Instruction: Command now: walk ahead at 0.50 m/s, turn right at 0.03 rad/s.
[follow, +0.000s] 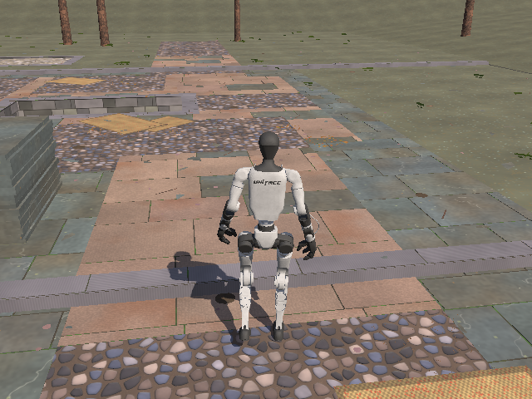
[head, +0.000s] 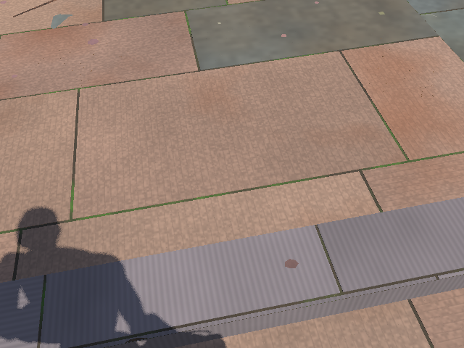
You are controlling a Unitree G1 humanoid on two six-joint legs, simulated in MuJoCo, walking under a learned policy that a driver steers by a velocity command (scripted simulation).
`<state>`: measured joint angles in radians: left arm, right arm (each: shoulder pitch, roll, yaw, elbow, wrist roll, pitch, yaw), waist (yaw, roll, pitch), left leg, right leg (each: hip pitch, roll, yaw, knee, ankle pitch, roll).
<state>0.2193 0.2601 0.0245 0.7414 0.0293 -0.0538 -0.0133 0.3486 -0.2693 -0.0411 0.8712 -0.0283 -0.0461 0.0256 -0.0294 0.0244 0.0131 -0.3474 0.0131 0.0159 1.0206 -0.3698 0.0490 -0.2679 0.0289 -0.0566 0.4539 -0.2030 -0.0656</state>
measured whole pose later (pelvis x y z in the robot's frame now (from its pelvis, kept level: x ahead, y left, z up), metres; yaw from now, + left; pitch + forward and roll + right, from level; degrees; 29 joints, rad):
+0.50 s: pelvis +0.26 +0.06 -0.01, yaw +13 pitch +0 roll +0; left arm 0.26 0.25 0.02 0.82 0.04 -0.06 0.00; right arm 0.22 -0.28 -0.06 0.83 -0.02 -0.02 0.01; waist 0.01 -0.02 0.06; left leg -0.32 -0.11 0.03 0.51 -0.20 0.12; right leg -0.42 -0.05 -0.01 1.27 -0.36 -0.01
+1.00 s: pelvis +0.57 +0.09 +0.02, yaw +19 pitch +3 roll -1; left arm 0.16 0.19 -0.03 0.67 0.06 -0.03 -0.03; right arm 0.42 -0.23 -0.04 0.94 -0.03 -0.07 0.06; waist 0.01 0.01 0.00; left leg -0.22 -0.14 -0.19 1.19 -0.18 0.11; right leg -0.70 0.03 -0.15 1.04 -0.38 -0.13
